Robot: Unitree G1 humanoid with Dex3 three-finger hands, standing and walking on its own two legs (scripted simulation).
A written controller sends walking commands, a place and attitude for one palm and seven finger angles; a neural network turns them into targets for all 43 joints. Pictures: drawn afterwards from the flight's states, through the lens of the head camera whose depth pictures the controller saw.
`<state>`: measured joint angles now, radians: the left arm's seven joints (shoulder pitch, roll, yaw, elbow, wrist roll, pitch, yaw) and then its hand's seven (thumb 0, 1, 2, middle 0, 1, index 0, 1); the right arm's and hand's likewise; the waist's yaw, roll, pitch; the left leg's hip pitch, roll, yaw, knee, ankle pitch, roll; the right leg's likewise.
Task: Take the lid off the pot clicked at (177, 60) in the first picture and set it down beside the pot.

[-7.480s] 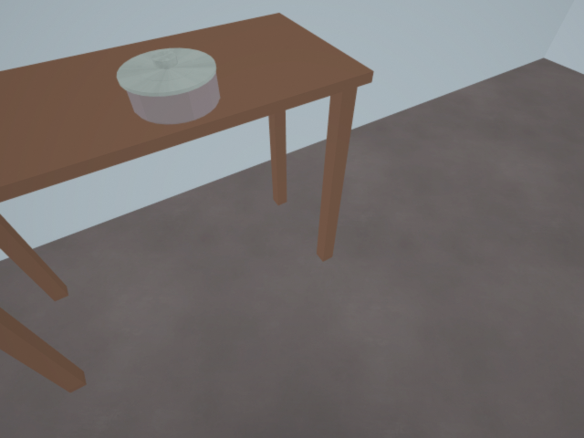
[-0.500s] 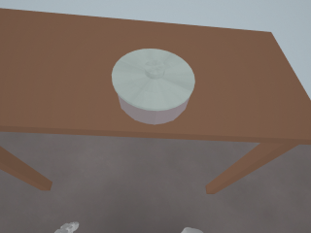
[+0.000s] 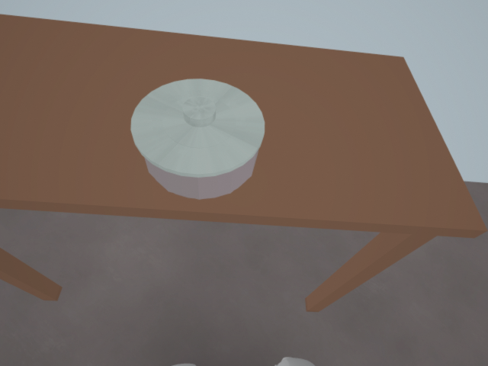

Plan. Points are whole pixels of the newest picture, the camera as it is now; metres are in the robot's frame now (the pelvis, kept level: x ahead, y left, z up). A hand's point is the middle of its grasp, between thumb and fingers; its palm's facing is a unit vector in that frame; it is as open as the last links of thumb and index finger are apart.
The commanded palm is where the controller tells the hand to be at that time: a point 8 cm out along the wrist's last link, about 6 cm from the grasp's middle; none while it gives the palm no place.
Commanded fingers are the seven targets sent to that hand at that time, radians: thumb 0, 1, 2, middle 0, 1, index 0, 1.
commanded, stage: come to a stop and stand still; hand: left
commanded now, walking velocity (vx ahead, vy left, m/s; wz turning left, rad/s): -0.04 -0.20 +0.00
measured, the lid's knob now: (199, 111) +0.44 +0.11 +0.15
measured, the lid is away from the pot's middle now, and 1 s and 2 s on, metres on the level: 0.00 0.00 0.00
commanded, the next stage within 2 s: look again from close up in 1.72 s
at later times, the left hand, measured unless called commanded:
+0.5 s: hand out of the picture +0.08 +0.15 -0.18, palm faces -0.01 -0.98 -0.22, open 7.3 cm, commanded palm none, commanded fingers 0.00 0.90 0.90 -0.20 -0.30 -0.20 -0.30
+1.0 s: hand out of the picture +0.01 +0.17 -0.17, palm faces -0.03 -0.96 -0.29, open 7.4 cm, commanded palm none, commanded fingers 0.00 0.90 0.90 -0.20 -0.30 -0.20 -0.30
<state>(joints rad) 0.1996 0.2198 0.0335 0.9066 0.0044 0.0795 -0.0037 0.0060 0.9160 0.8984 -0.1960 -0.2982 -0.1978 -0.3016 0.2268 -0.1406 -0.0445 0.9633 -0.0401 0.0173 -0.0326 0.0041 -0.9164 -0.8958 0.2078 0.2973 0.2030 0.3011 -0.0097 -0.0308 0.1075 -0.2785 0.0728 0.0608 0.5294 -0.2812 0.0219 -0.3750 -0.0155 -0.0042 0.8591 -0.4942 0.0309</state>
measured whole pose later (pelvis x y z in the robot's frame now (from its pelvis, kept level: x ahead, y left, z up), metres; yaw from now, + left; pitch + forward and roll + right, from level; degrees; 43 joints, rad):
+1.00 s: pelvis -0.01 -0.03 -0.01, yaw -2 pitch +0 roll +1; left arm 0.29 0.20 -0.01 1.02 0.01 0.02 0.03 0.01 0.91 0.90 -0.20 -0.30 -0.20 -0.30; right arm 0.25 -0.21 -0.01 0.96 -0.02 0.00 -0.01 0.00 -0.91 -0.90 0.20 0.30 0.20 0.30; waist 0.01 0.04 0.04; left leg -0.27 -0.02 0.06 0.54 -0.27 0.02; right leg -0.26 -0.05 0.05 0.57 -0.31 0.05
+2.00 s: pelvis +0.03 -0.05 +0.00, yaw -2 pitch +0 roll +0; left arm 0.23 0.18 0.00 1.06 0.00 0.00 0.04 0.00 0.91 0.90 -0.20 -0.30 -0.20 -0.30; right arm 0.22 -0.16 -0.01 1.07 -0.01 -0.02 -0.03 0.00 -0.92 -0.90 0.20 0.30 0.20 0.30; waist 0.00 -0.01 0.08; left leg -0.18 0.02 0.03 0.47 -0.30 -0.01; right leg -0.15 -0.01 0.02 0.47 -0.32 0.01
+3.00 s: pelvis -0.02 -0.03 -0.01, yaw -1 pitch +0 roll +0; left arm 0.22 0.20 0.02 0.95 0.02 0.03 0.04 0.00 0.91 0.90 -0.20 -0.30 -0.20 -0.30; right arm 0.19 -0.18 -0.05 0.96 -0.01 0.03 -0.03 0.00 -0.91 -0.90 0.20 0.30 0.20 0.30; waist 0.00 0.00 0.13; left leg -0.31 0.01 0.03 0.62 -0.30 0.01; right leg -0.27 -0.03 0.02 0.60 -0.32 0.03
